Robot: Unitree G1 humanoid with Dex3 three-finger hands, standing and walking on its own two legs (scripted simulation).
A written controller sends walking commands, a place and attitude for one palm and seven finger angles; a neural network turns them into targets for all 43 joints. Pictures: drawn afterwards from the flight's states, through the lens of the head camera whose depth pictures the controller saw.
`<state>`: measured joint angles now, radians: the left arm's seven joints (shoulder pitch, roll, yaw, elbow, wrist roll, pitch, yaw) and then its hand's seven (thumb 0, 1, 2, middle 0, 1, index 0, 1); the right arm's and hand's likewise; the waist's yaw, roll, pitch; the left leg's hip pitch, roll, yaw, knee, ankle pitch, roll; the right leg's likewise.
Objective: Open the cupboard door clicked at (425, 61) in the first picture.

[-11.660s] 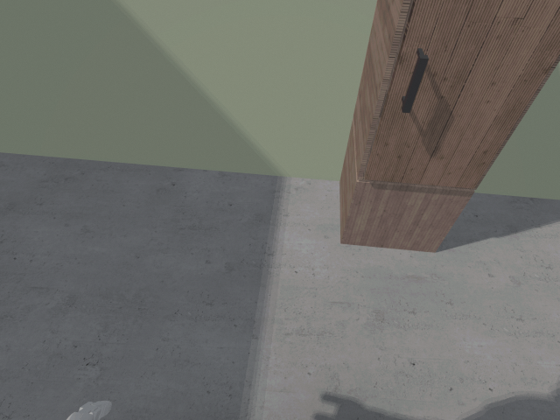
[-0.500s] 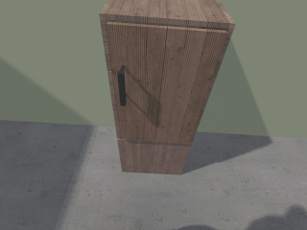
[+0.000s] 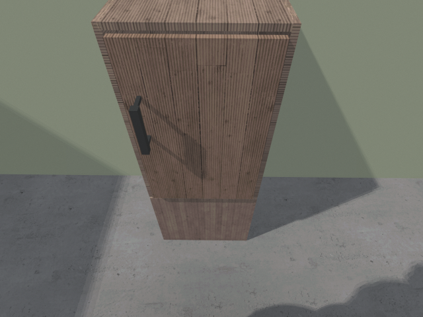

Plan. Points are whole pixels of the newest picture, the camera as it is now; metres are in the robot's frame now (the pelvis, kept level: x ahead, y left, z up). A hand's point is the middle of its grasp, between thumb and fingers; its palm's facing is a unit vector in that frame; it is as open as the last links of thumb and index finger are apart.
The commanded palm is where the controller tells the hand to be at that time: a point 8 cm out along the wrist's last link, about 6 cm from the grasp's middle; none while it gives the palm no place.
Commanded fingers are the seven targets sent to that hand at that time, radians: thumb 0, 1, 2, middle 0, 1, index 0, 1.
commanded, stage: come to a stop and stand still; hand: left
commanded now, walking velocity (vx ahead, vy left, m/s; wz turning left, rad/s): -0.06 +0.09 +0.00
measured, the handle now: (142, 126) +0.54 +0.20 +0.04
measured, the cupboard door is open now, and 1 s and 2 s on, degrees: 0 0 0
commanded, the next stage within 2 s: look again from close up in 1.32 s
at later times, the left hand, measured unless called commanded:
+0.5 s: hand out of the picture +0.02 +0.22 -0.16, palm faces +0.02 -0.96 -0.28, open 7.4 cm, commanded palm none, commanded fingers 0.00 0.90 0.90 -0.20 -0.30 -0.20 -0.30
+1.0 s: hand out of the picture +0.08 +0.17 -0.16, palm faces +0.01 -0.97 -0.23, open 7.4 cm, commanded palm none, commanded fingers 0.00 0.90 0.90 -0.20 -0.30 -0.20 -0.30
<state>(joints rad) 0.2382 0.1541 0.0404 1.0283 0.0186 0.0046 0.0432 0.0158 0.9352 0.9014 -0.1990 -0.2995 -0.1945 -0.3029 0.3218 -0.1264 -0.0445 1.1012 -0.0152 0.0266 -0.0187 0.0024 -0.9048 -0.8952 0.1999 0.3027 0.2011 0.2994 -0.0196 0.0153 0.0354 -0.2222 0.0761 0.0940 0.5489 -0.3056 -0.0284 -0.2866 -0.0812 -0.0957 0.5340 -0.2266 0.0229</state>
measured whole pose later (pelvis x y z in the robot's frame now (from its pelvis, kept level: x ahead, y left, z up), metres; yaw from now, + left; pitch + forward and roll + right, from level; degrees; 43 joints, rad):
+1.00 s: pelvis +0.03 -0.01 +0.01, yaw +0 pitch +0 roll +1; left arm 0.18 0.17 0.00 1.09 0.01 -0.01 0.02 0.00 0.91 0.90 -0.20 -0.30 -0.20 -0.30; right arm 0.27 -0.17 0.00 1.09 -0.02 -0.01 -0.02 0.00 -0.91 -0.90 0.20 0.30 0.20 0.30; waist -0.01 0.02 0.04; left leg -0.13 0.07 0.09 0.43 -0.29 -0.05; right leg -0.24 -0.07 -0.08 0.51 -0.27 0.01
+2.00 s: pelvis +0.03 -0.02 +0.01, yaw +1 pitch +0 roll +0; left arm 0.20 0.18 0.02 1.12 0.01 -0.02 0.03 0.00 0.91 0.90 -0.20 -0.30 -0.20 -0.30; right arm 0.26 -0.16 0.00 1.13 -0.02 -0.02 -0.02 0.00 -0.91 -0.90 0.20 0.30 0.20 0.30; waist 0.01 0.01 0.04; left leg -0.13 0.08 0.07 0.42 -0.27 -0.05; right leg -0.21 -0.05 -0.10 0.46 -0.24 0.00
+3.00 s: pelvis -0.01 +0.01 -0.05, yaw +3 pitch +10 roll -2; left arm 0.24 0.31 0.32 0.11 -0.33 -0.31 -0.39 0.00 -0.09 0.48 -0.27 -0.94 -0.27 -0.94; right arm 0.29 -0.28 0.01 0.58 0.03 -0.27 -0.06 0.01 -0.90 -0.90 0.20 0.30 0.21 0.30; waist -0.01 0.01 -0.08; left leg -0.69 0.07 0.02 1.00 -0.49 -0.01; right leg -0.71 -0.10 -0.10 0.93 -0.39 0.03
